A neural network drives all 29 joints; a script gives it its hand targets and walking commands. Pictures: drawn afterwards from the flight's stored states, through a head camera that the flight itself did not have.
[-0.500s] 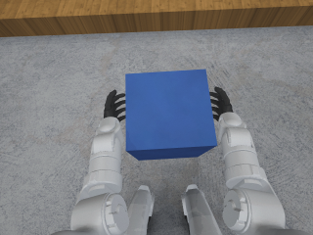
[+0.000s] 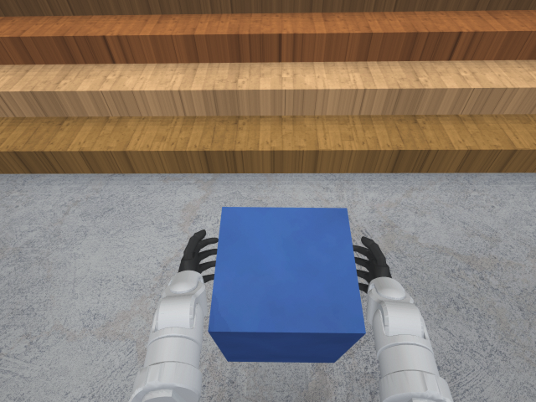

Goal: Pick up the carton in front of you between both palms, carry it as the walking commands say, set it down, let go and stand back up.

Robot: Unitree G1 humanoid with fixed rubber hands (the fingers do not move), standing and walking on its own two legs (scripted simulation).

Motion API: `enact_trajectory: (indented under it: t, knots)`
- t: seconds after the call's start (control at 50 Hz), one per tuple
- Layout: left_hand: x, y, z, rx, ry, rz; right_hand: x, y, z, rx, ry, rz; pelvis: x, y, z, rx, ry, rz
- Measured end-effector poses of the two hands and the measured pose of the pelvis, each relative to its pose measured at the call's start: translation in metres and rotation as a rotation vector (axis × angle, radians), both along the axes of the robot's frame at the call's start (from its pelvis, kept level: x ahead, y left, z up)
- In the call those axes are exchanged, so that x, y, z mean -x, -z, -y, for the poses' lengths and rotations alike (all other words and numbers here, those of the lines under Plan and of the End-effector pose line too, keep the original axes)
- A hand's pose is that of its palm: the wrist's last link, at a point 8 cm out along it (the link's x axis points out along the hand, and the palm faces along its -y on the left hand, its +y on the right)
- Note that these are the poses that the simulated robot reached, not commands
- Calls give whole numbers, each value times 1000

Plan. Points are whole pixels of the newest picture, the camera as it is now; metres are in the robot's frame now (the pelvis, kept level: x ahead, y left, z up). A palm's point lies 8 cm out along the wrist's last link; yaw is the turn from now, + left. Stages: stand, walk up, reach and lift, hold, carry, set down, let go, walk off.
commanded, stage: reach and lift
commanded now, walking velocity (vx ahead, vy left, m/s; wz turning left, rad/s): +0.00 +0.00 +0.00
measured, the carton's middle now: (282, 291) +0.32 +0.00 -0.08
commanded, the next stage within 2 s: hold in 1.10 s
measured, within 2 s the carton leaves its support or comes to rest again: neither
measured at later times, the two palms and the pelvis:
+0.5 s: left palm (184, 275) +0.29 +0.15 +0.04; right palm (386, 282) +0.28 -0.15 +0.03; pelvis -0.01 +0.00 +0.01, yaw +0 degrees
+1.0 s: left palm (184, 268) +0.29 +0.15 +0.05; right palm (388, 275) +0.29 -0.15 +0.05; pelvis +0.00 +0.00 +0.02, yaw +0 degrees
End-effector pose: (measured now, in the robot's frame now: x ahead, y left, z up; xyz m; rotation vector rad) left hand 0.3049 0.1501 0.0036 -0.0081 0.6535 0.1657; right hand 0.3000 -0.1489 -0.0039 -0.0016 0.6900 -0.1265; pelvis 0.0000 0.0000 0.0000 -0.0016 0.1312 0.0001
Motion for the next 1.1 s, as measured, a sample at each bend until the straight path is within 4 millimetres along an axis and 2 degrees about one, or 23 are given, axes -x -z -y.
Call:
enact_trajectory:
  t: [0.1, 0.18, 0.32, 0.48, 1.1]
  knots:
    - [7, -23, -1, -14, 20, 7, 10, -23, -1, 18, -5, 8, -5, -9, -1, 2, -3, 84]
    - [13, -30, -1, -23, 33, -8, 15, -32, -1, 27, -10, -6, -2, -11, -1, 1, -3, 136]
    - [19, -31, 0, -26, 30, -32, 21, -33, 0, 28, -9, -28, 8, -10, 0, 1, -1, 177]
    - [17, -37, 0, -21, 20, -13, 18, -38, 0, 19, -6, -10, 13, -10, 0, 0, -2, 189]
    - [13, -50, 0, -40, 38, -18, 13, -53, 0, 40, -21, -9, -3, -16, 1, 0, -5, 216]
